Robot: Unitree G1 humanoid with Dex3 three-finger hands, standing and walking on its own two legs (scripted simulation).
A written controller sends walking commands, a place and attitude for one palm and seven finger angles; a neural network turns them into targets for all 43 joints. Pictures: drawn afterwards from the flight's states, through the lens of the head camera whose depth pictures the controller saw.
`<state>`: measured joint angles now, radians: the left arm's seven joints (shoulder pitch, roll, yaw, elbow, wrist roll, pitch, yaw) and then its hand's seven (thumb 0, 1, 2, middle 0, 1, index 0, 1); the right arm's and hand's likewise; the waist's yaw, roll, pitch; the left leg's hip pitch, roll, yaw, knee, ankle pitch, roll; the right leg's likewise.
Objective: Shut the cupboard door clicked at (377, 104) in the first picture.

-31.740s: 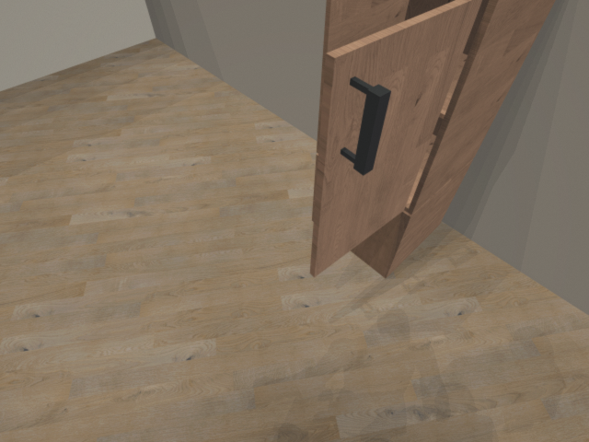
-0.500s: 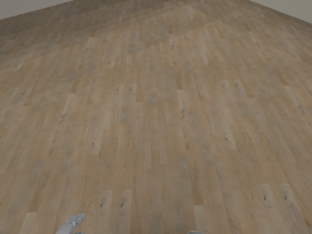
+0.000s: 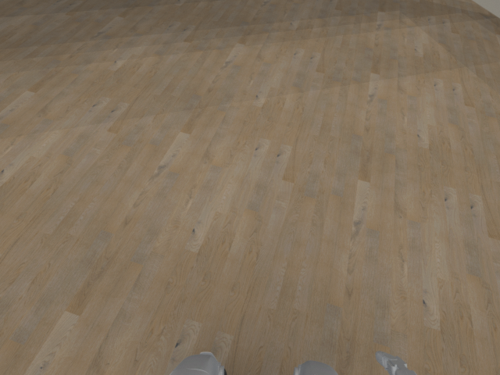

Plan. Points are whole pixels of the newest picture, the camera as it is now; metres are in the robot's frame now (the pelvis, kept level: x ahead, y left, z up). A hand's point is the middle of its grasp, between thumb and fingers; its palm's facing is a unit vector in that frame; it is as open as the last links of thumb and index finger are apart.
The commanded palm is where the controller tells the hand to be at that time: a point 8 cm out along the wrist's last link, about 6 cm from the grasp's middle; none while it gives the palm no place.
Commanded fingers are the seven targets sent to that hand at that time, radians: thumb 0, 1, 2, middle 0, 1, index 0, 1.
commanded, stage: turn to face it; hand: left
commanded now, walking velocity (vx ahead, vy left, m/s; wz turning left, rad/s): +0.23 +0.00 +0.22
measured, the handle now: out of the picture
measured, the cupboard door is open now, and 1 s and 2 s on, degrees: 50 50 50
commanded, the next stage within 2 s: none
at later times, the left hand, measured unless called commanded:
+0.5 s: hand (177, 304) +0.25 +0.16 -0.15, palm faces -0.05 -0.98 -0.21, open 7.3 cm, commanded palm none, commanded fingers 0.00 0.90 0.90 -0.20 -0.30 -0.20 -0.30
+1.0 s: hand (205, 215) +0.44 +0.13 -0.14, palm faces -0.41 -0.88 -0.25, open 7.4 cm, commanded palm none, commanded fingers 0.00 0.90 0.90 -0.20 -0.30 -0.20 -0.30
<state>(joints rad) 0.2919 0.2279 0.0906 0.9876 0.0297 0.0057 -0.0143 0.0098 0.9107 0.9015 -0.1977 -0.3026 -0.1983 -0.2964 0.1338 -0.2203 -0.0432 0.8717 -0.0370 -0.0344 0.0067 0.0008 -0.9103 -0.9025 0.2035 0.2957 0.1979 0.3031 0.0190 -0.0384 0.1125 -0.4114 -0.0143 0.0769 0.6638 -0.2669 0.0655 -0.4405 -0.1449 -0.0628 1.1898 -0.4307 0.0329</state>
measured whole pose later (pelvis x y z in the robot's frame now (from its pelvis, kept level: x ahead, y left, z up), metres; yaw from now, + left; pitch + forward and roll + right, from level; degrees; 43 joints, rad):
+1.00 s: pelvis +0.23 -0.01 +0.01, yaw -26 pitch +0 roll -1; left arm 0.12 0.26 0.08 0.87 0.02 0.04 -0.03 0.00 0.91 0.90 -0.19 -0.30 -0.20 -0.30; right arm 0.26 -0.24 -0.05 0.91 -0.02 0.03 -0.02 0.00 -0.90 -0.90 0.21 0.30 0.20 0.30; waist -0.01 0.02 0.08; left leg -0.24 0.15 0.23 0.69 -0.41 -0.03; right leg -0.26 -0.01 -0.07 0.55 -0.27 0.00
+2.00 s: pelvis +0.30 +0.00 +0.01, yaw -61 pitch +1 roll -1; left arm 0.17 0.25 0.09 0.91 0.01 0.07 -0.02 0.01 0.90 0.90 -0.20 -0.30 -0.20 -0.30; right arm 0.20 -0.22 -0.02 0.85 -0.03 0.01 -0.03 0.00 -0.91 -0.90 0.21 0.30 0.20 0.30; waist 0.01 -0.04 0.09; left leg -0.32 0.07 0.08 0.61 -0.30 0.01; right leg -0.42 0.04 0.05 0.92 -0.51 0.03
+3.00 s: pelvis +0.30 -0.05 +0.01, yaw -96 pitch +0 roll -1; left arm 0.15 0.21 0.06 0.90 0.02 0.03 -0.02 0.00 0.91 0.90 -0.20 -0.30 -0.20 -0.30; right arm 0.22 -0.27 -0.06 0.92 -0.02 0.07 -0.02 0.01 -0.91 -0.90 0.21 0.30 0.20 0.30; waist -0.01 0.05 0.08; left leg -0.44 0.10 0.06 1.04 -0.49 -0.06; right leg -0.26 0.01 -0.02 0.56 -0.31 -0.02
